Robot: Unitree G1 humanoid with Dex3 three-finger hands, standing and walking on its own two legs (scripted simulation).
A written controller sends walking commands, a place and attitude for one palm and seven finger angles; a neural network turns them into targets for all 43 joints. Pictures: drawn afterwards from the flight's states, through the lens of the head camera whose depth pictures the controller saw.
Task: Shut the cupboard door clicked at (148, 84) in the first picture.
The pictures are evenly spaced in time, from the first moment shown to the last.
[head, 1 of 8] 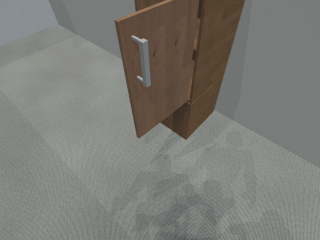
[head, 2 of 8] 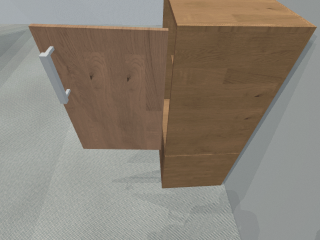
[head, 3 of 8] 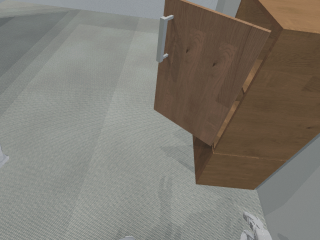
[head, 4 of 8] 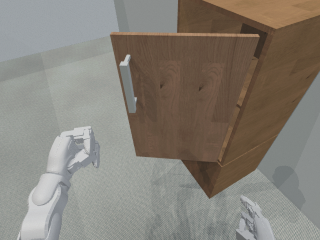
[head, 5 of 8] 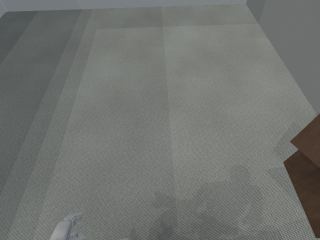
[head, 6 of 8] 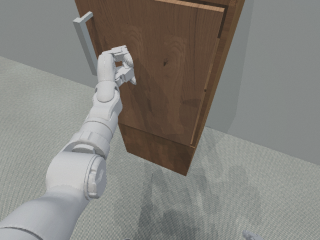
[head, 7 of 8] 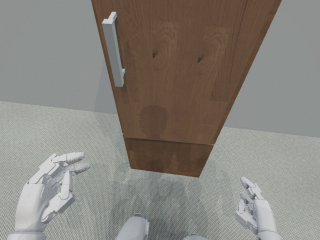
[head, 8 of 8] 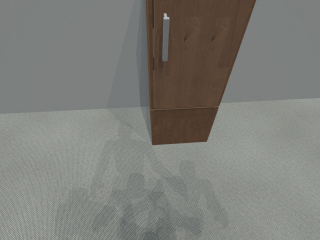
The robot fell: no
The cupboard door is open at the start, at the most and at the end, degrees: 87 87 0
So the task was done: yes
